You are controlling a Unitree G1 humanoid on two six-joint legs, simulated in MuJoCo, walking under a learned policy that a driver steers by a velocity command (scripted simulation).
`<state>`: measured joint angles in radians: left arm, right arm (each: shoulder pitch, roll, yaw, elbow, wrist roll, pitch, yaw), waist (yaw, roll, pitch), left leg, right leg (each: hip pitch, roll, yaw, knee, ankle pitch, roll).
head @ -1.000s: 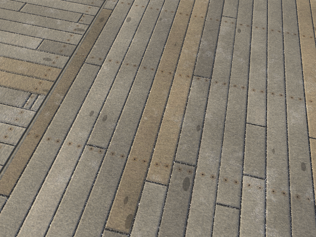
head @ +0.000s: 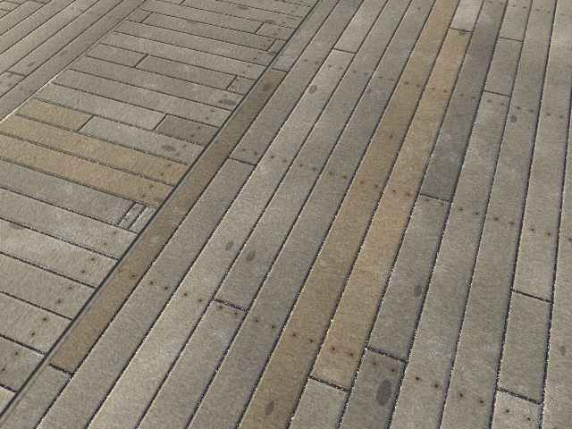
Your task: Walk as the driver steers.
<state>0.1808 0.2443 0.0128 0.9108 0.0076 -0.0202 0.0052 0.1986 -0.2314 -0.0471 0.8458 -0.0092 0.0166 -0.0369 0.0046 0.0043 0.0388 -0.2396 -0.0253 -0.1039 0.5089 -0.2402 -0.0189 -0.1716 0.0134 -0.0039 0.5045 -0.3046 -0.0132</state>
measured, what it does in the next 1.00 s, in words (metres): stands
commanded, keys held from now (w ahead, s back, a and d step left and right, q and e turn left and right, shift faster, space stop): no key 1.00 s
